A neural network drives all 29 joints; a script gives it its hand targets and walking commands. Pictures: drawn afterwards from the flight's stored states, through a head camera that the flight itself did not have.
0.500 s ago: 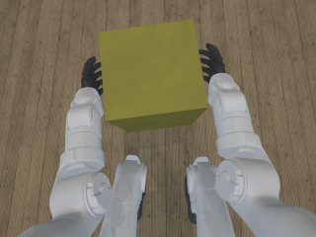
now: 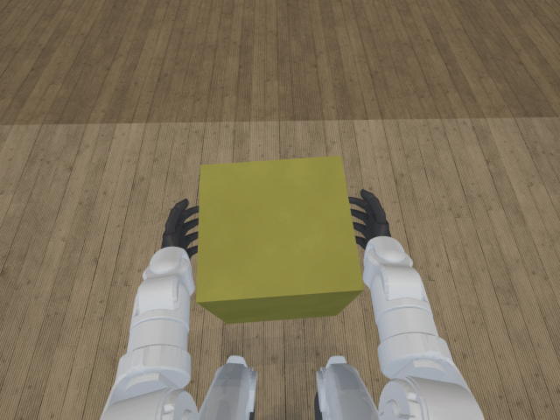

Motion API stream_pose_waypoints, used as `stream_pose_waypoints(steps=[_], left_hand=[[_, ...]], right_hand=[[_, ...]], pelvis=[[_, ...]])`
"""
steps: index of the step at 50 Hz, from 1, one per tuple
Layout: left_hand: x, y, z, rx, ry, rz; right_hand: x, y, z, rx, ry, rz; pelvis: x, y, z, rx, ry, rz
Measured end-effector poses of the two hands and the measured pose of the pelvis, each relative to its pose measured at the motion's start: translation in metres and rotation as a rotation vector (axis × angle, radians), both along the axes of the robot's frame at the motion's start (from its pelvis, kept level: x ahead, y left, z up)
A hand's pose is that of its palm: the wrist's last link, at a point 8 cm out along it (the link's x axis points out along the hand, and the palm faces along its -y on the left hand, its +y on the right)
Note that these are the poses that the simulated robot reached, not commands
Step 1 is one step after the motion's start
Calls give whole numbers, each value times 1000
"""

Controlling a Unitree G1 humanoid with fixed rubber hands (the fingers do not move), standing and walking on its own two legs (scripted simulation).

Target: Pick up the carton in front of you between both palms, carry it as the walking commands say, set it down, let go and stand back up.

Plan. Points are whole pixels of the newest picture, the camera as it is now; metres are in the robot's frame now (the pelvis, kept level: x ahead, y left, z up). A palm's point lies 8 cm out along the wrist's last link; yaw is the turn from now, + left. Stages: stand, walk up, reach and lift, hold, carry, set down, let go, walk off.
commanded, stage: reach and lift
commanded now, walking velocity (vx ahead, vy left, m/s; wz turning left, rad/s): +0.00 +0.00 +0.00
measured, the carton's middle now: (277, 250) +0.40 +0.02 -0.10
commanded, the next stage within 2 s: hold in 1.62 s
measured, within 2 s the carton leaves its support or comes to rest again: neither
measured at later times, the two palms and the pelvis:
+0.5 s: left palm (146, 237) +0.33 +0.16 +0.11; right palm (432, 230) +0.34 -0.14 +0.12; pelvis +0.04 +0.00 +0.11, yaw -1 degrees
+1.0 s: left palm (134, 231) +0.32 +0.15 +0.15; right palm (451, 225) +0.33 -0.15 +0.15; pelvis +0.03 +0.00 +0.13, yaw -1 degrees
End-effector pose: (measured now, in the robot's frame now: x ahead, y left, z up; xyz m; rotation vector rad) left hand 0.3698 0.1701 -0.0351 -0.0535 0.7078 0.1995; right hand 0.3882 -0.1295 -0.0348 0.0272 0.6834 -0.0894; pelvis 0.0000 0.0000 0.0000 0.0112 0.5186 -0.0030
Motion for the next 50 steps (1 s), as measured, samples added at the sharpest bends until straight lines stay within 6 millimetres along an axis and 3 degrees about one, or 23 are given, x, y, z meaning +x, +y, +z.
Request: stream_pose_waypoints(steps=[5, 14, 21, 27, 37, 50], left_hand=[[-9, -6, 22, -4, 8, -22], [-32, -8, 78, 8, 9, -35], [-35, -10, 128, 3, -39, -39], [-44, -15, 155, 27, -15, -73], [-47, -23, 178, 51, -13, -113], [-50, -17, 182, 52, -2, -88]], right_hand=[[-12, -6, 27, -14, 9, -12], [-40, -9, 79, -4, 9, -28], [-45, -11, 131, 0, -37, -36], [-56, -16, 159, -20, -14, -29], [-68, -24, 179, -32, -13, -38], [-61, -18, 184, -39, -4, -3]], pelvis=[[10, 1, 26, -4, -48, -8], [26, 4, 74, -9, -199, -8], [34, 4, 99, -10, -342, -9], [38, 3, 117, -12, -460, -4], [32, 2, 125, -12, -564, -12], [30, 0, 127, -10, -587, -8]])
